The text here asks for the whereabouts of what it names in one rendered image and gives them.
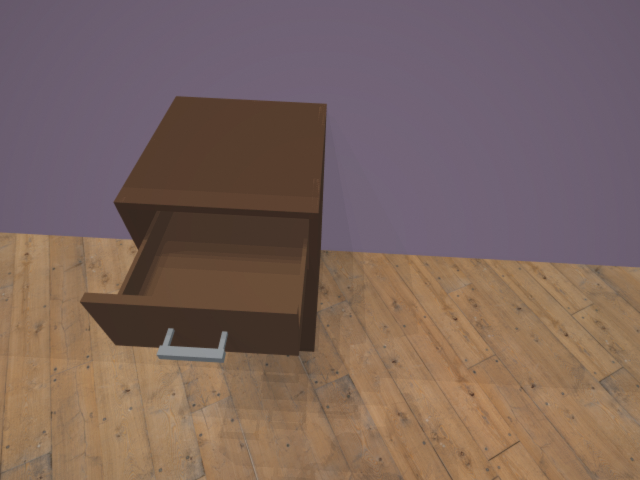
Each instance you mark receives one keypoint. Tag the drawer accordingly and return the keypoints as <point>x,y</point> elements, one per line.
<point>202,274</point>

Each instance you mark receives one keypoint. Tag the cabinet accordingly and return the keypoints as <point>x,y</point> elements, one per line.
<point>235,157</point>

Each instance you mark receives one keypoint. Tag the handle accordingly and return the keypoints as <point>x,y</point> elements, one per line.
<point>168,352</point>

